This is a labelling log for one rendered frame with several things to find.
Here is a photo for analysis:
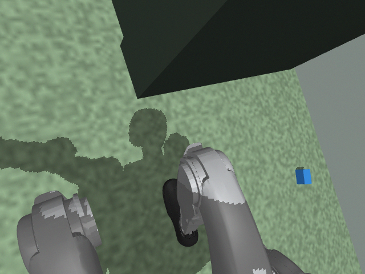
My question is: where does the sofa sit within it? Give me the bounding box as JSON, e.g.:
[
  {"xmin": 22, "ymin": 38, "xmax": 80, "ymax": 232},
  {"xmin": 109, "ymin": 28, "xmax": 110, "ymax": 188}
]
[{"xmin": 112, "ymin": 0, "xmax": 365, "ymax": 99}]

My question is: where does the right robot hand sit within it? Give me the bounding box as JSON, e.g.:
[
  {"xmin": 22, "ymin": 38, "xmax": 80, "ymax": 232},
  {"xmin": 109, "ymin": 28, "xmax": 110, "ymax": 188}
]
[{"xmin": 264, "ymin": 245, "xmax": 304, "ymax": 274}]

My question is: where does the right robot foot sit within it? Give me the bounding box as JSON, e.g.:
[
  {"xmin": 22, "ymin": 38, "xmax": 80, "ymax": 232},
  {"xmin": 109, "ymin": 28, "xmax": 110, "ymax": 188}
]
[{"xmin": 163, "ymin": 179, "xmax": 198, "ymax": 247}]

